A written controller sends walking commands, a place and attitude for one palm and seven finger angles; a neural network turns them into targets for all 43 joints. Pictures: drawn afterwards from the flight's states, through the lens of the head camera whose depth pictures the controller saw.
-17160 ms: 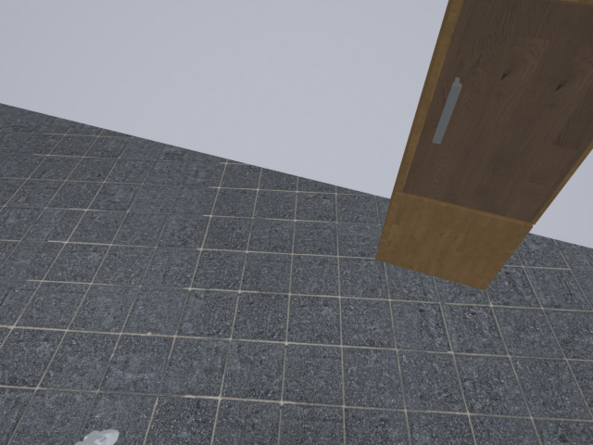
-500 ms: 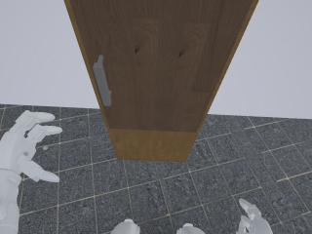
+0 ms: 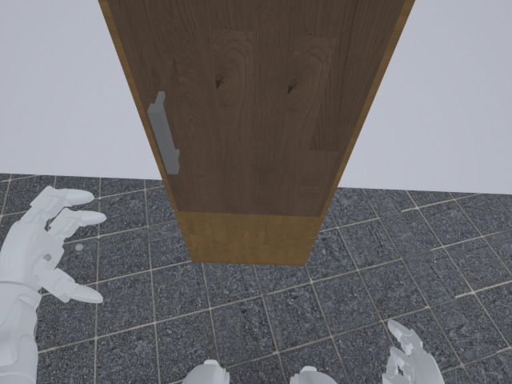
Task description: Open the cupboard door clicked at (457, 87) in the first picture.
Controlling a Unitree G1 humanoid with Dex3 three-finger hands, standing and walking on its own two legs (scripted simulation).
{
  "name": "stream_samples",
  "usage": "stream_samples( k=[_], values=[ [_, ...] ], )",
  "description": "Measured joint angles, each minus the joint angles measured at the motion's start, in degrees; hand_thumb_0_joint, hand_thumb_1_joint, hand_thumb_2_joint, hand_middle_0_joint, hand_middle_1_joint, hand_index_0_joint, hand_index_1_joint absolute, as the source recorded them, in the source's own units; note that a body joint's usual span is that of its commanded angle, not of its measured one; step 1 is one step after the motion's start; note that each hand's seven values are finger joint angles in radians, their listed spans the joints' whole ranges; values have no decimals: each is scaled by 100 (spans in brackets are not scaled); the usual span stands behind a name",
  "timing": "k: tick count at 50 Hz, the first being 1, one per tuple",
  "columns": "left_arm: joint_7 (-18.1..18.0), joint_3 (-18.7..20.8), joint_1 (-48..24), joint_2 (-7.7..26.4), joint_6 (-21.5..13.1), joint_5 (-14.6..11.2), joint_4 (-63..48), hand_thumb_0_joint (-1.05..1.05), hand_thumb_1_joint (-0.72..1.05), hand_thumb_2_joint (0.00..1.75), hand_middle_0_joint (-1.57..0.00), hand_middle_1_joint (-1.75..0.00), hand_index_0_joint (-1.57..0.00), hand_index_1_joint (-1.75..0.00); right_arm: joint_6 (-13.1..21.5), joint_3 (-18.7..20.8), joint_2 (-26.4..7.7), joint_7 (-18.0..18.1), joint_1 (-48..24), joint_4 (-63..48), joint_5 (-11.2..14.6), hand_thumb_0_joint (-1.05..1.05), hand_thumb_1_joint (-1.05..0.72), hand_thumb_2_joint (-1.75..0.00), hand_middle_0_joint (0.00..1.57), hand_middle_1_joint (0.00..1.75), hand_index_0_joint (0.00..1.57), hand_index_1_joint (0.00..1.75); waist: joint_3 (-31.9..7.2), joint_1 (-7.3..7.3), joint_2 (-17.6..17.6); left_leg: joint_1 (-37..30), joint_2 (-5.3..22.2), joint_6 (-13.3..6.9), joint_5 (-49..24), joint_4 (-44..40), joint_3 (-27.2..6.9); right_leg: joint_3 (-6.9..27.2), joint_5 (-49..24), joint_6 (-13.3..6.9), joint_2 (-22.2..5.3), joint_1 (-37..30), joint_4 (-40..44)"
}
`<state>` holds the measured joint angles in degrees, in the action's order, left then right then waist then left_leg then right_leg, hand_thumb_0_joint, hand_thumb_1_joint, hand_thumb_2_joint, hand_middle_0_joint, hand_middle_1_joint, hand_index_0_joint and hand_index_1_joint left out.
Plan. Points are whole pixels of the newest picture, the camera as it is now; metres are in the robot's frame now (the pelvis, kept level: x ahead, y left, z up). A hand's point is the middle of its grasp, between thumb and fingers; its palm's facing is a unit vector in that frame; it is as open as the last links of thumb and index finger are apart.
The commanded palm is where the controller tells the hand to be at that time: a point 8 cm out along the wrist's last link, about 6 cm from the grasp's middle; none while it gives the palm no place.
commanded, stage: move the hooked fingers beside the handle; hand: left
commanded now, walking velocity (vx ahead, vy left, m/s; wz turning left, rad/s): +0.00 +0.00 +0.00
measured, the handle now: (167, 135) +0.54 +0.21 +0.04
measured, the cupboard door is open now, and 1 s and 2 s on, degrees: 0 0 0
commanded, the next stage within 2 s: none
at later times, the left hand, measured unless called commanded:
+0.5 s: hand (97, 207) +0.36 +0.27 +0.05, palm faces +0.02 -1.00 -0.02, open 13.9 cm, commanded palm +0.33 +0.32 +0.05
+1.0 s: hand (112, 177) +0.42 +0.27 +0.05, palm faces +0.01 -1.00 -0.01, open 14.0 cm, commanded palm +0.40 +0.32 +0.05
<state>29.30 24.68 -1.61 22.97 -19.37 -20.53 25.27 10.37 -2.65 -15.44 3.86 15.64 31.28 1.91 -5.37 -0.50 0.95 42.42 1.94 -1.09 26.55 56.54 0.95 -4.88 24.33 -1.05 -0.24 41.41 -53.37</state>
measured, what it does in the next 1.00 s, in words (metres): stands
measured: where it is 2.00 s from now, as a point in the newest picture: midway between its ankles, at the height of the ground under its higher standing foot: outside the picture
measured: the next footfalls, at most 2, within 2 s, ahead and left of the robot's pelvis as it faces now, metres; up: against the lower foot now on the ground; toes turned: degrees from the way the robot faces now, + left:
none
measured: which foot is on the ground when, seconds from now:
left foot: down 0.00-1.00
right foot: down 0.00-1.00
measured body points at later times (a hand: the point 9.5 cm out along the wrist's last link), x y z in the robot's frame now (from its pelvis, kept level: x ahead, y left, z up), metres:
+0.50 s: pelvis +0.00 +0.00 -0.01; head +0.08 +0.02 +0.44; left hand +0.35 +0.33 +0.06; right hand +0.12 -0.26 -0.10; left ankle +0.01 +0.10 -0.68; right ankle +0.02 -0.11 -0.68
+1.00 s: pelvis +0.00 +0.01 -0.01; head +0.10 +0.03 +0.43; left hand +0.41 +0.32 +0.05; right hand +0.08 -0.26 -0.11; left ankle +0.01 +0.10 -0.68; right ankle +0.02 -0.11 -0.68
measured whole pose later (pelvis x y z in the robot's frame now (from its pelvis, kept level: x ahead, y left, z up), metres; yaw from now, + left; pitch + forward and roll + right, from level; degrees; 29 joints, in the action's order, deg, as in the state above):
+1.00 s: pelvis +0.00 +0.01 -0.01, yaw -2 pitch +18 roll -3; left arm 27.0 27.2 -30.9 29.7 -21.7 -13.0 52.3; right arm 2.8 -2.4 -15.7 2.7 18.7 33.7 1.2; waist -6.2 -4.7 0.0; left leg 50.6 2.5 -2.0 27.7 60.1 2.0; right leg -3.7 24.2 -0.2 0.3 49.6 -55.8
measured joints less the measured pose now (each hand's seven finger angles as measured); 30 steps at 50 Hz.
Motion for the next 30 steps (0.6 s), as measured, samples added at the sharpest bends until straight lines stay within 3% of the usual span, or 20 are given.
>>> stream_samples(
  k=[10, 20, 30],
  values=[
    [72, 42, -790, 171, 42, 129, 702, -1, -50, 30, -30, -120, -30, -120, -17, -24, -60, 81, -58, 107, 8, 1, -90, -90, 20, 30, 20, 30, 26, 13, -28, 204, -3, 17, 29, 159, -70, -65, 45, -22, -6, 170, -140],
    [-17, 100, -1347, 302, 102, 297, 1178, -1, -50, 30, -30, -120, -30, -120, -193, 2, -60, 23, 90, 106, -1, 1, -90, -90, 20, 30, 20, 30, -18, -156, -66, 313, 26, 1, 32, 137, 28, 35, 17, -4, 22, 336, -143],
    [-9, 279, -1792, 491, -76, 382, 1729, -1, -49, 30, -30, -120, -30, -120, -416, 38, -71, -18, 286, 204, -14, 1, -90, -90, 20, 30, 20, 30, -22, -254, -81, 466, 53, -26, 69, 192, 67, 78, 13, 20, 50, 493, -162]
  ],
)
